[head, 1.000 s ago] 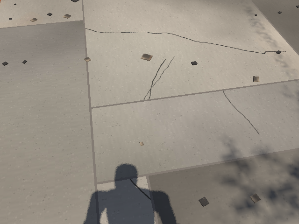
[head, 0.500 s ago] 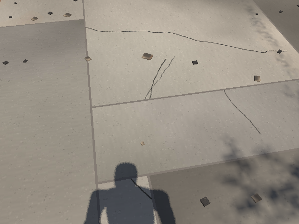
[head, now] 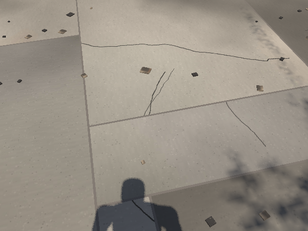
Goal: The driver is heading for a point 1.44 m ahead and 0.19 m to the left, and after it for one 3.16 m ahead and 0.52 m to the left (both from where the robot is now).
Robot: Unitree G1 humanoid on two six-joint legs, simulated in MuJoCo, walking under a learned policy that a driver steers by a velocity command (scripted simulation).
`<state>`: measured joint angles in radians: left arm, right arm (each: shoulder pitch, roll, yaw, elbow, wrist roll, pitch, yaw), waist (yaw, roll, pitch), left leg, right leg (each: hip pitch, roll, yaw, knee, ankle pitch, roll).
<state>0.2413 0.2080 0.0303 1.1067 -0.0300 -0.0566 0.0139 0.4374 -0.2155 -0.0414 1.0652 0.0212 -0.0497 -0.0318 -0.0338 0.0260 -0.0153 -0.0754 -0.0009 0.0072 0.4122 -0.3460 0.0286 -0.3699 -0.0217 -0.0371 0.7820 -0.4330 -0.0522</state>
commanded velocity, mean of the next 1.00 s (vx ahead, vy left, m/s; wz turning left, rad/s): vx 0.45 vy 0.00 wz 0.00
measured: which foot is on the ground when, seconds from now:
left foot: down 0.00-0.08, up 0.10-0.56, down 0.58-1.00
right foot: up 0.00-0.06, down 0.08-0.60, up 0.62-1.00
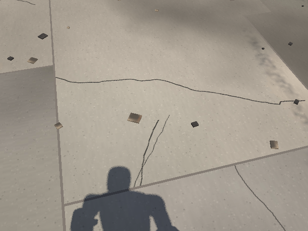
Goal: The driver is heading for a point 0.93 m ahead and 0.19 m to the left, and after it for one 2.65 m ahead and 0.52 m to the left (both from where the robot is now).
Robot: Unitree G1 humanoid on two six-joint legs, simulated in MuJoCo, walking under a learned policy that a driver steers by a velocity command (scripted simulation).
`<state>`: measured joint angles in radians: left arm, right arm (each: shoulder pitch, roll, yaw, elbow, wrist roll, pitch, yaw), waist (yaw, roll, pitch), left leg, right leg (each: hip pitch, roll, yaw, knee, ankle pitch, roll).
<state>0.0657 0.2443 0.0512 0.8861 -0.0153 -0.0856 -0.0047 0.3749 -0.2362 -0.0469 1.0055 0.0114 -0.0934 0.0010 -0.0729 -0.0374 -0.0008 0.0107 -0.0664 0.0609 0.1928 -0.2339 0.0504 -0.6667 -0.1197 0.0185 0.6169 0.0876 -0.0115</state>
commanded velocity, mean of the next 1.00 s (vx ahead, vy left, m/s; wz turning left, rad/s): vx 0.50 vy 0.00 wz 0.37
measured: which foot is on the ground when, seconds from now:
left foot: down 0.00-0.12, up 0.14-0.68, down 0.70-1.00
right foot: up 0.00-0.10, down 0.12-0.68, up 0.70-1.00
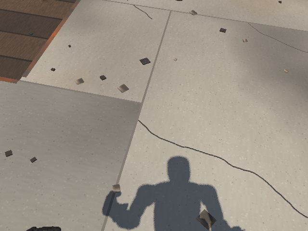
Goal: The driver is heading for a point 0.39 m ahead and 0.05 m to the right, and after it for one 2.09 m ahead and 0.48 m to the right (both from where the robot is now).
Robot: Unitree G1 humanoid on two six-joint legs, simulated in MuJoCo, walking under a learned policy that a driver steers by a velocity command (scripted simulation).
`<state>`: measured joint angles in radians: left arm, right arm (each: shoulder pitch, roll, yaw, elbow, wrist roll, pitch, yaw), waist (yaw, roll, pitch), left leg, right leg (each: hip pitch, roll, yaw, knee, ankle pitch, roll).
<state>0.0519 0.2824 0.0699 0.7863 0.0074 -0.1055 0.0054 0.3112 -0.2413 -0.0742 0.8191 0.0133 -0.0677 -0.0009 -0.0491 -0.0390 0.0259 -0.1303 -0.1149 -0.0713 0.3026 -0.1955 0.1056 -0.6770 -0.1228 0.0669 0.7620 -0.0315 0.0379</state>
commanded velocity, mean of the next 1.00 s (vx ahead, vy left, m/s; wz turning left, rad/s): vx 0.50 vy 0.00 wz -0.26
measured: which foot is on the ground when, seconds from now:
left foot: down 0.00-0.24, up 0.26-0.66, down 0.68-1.00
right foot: up 0.00-0.20, down 0.22-0.68, up 0.70-1.00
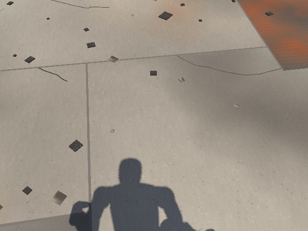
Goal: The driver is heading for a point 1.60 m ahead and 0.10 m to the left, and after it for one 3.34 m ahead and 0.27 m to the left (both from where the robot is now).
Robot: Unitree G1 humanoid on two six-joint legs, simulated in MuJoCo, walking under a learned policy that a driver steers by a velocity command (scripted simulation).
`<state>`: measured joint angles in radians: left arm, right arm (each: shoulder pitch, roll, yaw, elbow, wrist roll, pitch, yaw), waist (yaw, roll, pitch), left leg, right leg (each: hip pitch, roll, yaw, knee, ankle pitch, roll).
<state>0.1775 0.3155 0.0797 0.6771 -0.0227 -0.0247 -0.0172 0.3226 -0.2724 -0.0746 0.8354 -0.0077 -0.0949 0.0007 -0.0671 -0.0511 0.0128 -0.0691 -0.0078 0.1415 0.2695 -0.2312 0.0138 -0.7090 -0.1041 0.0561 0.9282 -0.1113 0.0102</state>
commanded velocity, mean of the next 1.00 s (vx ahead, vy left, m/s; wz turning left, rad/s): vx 0.50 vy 0.00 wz -0.11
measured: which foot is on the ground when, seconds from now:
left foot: down 0.00-0.20, up 0.22-0.70, down 0.72-1.00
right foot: up 0.00-0.16, down 0.18-0.74, up 0.76-1.00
